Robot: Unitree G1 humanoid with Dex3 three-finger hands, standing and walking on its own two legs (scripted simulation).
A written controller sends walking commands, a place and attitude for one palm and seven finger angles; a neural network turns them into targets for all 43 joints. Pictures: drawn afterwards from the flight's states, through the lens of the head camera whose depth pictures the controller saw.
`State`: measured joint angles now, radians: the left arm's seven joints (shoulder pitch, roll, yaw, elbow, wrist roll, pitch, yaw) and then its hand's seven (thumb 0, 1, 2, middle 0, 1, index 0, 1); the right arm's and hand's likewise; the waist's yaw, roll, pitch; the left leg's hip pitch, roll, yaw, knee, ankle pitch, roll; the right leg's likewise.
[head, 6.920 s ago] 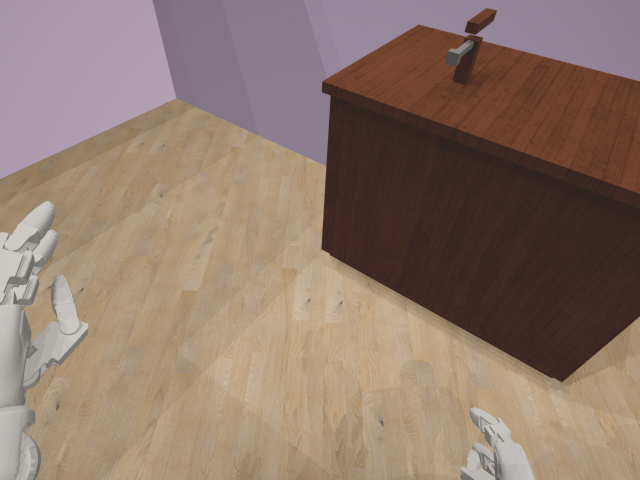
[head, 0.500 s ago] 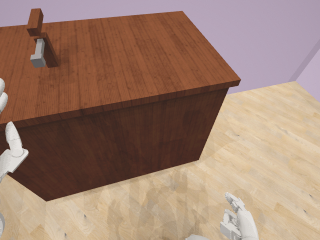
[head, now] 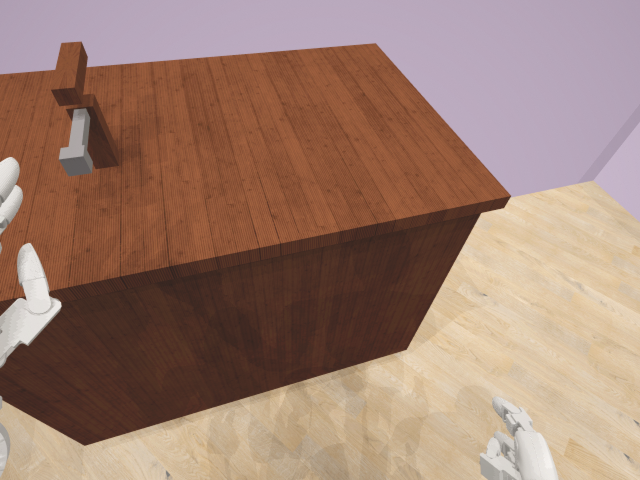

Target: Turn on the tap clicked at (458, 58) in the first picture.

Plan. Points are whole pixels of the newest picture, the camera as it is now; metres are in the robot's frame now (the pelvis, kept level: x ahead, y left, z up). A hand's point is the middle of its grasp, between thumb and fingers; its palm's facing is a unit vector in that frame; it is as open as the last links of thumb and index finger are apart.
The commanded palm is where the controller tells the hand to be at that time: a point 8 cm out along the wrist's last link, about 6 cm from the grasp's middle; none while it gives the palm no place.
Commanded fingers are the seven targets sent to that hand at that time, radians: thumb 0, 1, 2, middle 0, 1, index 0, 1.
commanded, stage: come to a stop and stand still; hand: left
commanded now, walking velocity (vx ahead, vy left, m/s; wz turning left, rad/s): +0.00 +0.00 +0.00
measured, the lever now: (76, 160) +0.46 +0.35 +0.13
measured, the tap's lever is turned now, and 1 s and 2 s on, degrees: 0 0 0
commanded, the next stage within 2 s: look again from close up in 1.16 s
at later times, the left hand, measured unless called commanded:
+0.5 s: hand (93, 316) +0.21 +0.21 +0.18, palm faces +0.37 -0.82 -0.43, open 7.4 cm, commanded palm +0.16 +0.26 +0.19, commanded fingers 0.00 0.90 0.90 -0.20 -0.30 -0.20 -0.30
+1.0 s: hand (58, 362) +0.18 +0.23 +0.17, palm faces +0.38 -0.84 -0.37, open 7.4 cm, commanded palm +0.12 +0.27 +0.19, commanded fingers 0.00 0.90 0.90 -0.20 -0.30 -0.20 -0.30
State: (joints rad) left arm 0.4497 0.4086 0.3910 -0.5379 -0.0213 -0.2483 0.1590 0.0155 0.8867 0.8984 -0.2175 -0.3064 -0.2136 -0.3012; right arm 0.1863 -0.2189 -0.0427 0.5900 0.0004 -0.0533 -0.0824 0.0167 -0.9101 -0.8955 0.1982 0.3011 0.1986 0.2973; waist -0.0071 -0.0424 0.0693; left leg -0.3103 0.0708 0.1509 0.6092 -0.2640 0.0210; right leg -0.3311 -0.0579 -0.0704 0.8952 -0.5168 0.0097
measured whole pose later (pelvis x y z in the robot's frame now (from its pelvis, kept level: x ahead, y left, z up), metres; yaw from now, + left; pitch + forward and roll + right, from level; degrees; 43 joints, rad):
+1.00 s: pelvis -0.04 -0.01 +0.01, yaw -1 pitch -3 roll +0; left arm 0.44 0.33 0.32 -0.46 -0.02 -0.17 0.15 0.02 0.89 0.90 -0.22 -0.31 -0.21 -0.30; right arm 0.22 -0.18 0.04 0.62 -0.01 -0.05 -0.06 0.02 -0.91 -0.89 0.20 0.30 0.20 0.30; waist 0.00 0.01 0.05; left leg -0.28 0.03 0.06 0.55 -0.25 0.02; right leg -0.32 0.00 -0.09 0.48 -0.17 -0.03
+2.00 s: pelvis +0.05 +0.03 +0.00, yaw -1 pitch +0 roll -1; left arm 0.39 0.36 0.36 -0.43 -0.04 -0.20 0.10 0.02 0.89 0.90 -0.21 -0.31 -0.21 -0.30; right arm 0.20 -0.20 0.02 0.54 0.00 -0.12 -0.02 0.02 -0.91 -0.90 0.20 0.30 0.20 0.30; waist 0.01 -0.02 0.02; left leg -0.19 -0.02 0.08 0.59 -0.40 0.06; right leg -0.26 -0.02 -0.04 0.58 -0.30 0.01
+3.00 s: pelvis +0.13 +0.07 +0.01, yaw -2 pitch -2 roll -1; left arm 0.42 0.38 0.37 -0.49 -0.04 -0.17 0.16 0.02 0.89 0.90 -0.22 -0.31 -0.21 -0.30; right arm 0.17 -0.19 0.02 0.55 0.00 -0.10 -0.06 0.02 -0.91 -0.90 0.20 0.30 0.20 0.30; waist 0.03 -0.03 0.04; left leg -0.20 -0.02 0.03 0.48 -0.26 0.04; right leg -0.24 -0.01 -0.07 0.43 -0.16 -0.01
